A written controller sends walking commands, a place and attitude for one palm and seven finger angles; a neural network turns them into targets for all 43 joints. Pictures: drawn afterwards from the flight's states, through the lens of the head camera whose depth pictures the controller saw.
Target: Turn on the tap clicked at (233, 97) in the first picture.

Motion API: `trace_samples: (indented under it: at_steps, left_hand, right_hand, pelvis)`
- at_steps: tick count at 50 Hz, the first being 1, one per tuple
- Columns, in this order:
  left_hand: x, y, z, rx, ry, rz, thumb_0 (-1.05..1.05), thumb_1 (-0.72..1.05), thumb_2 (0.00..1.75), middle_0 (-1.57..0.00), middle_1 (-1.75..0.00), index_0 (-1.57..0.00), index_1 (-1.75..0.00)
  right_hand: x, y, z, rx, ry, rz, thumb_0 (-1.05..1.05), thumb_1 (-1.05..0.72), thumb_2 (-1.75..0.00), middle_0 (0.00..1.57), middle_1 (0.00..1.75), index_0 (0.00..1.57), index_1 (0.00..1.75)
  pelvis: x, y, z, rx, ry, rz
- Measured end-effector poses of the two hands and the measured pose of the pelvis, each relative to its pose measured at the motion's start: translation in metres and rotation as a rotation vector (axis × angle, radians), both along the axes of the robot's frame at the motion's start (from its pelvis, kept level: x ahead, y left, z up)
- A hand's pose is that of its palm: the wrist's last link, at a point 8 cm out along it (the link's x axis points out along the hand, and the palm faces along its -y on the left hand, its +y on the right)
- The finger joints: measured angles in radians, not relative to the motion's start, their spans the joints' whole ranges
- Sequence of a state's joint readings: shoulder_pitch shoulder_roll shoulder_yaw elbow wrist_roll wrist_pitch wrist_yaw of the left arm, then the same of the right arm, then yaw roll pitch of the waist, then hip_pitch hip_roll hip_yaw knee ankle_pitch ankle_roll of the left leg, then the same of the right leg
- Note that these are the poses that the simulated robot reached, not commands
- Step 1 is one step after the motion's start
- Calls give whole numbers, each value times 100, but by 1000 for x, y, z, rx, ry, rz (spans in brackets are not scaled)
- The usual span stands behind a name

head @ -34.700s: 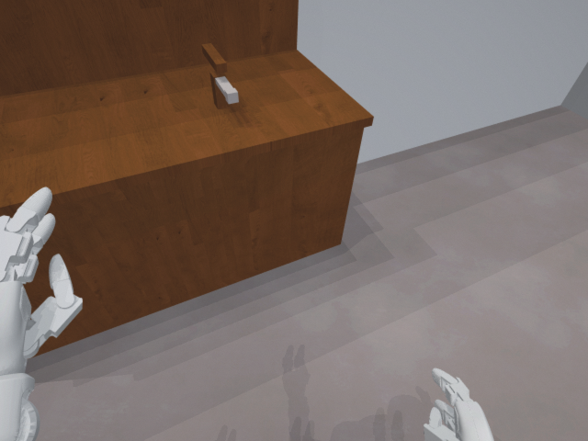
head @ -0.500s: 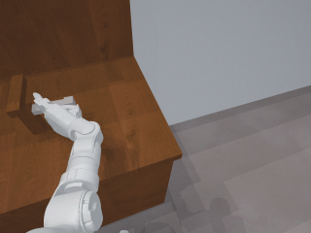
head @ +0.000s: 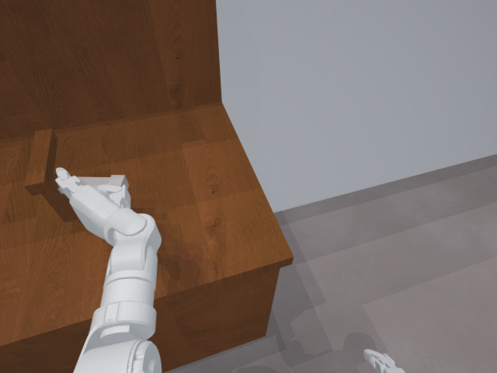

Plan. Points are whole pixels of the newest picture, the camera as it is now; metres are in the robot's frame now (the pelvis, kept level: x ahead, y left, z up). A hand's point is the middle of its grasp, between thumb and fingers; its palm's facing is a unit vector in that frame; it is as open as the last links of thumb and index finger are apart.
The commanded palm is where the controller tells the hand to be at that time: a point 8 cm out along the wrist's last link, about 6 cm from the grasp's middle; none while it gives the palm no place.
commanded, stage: lift the hand up off the lever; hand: left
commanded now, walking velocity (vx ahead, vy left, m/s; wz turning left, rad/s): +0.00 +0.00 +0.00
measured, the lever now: (118, 185) +0.43 +0.24 +0.06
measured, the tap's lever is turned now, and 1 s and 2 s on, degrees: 72 62 61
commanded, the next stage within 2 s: draw the hand back beside the body in 0.72 s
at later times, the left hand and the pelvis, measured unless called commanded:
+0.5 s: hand (120, 194) +0.39 +0.22 +0.08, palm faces +0.82 -0.57 -0.07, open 7.7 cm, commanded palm +0.34 +0.23 +0.14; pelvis -0.02 +0.00 +0.00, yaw +0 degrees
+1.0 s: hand (119, 203) +0.36 +0.21 +0.09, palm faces +0.67 -0.74 -0.05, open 7.7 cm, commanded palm +0.32 +0.23 +0.15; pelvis -0.02 +0.00 +0.01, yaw -2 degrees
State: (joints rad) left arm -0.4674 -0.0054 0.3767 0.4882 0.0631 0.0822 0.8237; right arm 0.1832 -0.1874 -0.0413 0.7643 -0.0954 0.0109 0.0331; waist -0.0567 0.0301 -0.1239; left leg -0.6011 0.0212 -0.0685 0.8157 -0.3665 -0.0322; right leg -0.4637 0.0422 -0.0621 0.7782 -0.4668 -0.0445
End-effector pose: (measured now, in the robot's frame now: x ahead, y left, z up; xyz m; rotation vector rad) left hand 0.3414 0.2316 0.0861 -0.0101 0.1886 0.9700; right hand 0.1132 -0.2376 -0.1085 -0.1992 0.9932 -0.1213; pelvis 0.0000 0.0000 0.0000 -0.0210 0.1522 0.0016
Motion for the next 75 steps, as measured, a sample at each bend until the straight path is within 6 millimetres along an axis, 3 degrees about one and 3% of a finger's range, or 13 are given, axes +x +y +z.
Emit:
trace_samples:
  at_steps: [9, 30, 44, 49, 54, 60, 63, 71, 75]
  left_hand:
    - [-6, 2, 2, -14, 6, -2, 4, 91, 91, -27, -21, -15, -15]
    - [-13, 1, 6, -33, 19, 10, 3, 93, 92, -26, -21, -18, -16]
    - [-13, 0, 6, -40, 13, -8, 3, 93, 93, -22, -19, -18, -16]
    - [-24, 8, 7, -59, 5, -201, 3, 92, 92, -12, -13, -17, -16]
    - [-47, 15, 11, 39, -11, -370, 2, 91, 91, -9, -12, -16, -17]
    - [-58, 21, 94, 325, -210, -591, 3, 90, 90, -12, -16, -17, -18]
    - [-56, 17, 114, 385, -249, -670, 2, 90, 90, -14, -18, -17, -19]
    - [-76, 3, 79, 308, -138, -801, 2, 90, 90, -18, -22, -18, -21]
    - [-93, 14, 82, 330, -140, -768, 2, 89, 90, -19, -23, -19, -22]
  right_hand:
    - [7, 8, 4, 7, -39, 14, 1, -91, -90, 20, 30, 20, 29]
    - [-27, 7, -2, 6, -20, 13, 1, -91, -90, 20, 30, 20, 29]
    - [-28, -3, -1, -9, -35, -4, 1, -91, -90, 20, 30, 20, 29]
    - [-21, -7, 11, -19, -88, -55, 1, -91, -90, 20, 30, 20, 29]
    - [-9, -9, 23, -22, -154, -64, 1, -91, -90, 20, 30, 20, 29]
    - [12, -8, 38, -8, -210, -20, 1, -91, -90, 20, 30, 20, 29]
    - [25, -4, 43, 6, -220, -10, 1, -91, -90, 20, 30, 20, 29]
    - [50, 6, 64, 26, -282, -32, 1, -91, -90, 20, 30, 20, 29]
    - [56, 9, 67, 8, -287, -13, 1, -91, -90, 20, 30, 20, 29]
  pelvis:
    - [-4, 3, 1, -2, -11, -3]
    - [-19, 4, 0, -5, -18, -8]
    - [-21, -2, 0, 3, -21, -11]
    - [-17, -3, 7, 11, -60, -28]
    - [-13, -2, 13, 16, -93, -34]
    - [-8, 0, 24, 23, -157, -22]
    - [-7, 1, 28, 23, -178, -23]
    - [1, 3, 34, 20, -209, -51]
    - [5, 4, 36, 17, -221, -48]
